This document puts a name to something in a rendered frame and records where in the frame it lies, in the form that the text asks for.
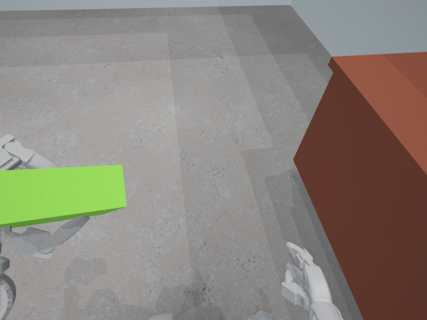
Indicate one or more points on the table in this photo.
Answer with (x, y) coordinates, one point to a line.
(363, 161)

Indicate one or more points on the left robot forearm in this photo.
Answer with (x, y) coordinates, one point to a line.
(7, 289)

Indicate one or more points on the right robot forearm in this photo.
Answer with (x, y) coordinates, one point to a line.
(323, 310)

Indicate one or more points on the right robot hand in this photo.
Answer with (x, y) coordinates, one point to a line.
(310, 286)

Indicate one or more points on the sponge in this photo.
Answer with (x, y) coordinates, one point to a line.
(36, 196)

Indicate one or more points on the left robot hand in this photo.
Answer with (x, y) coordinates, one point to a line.
(34, 242)

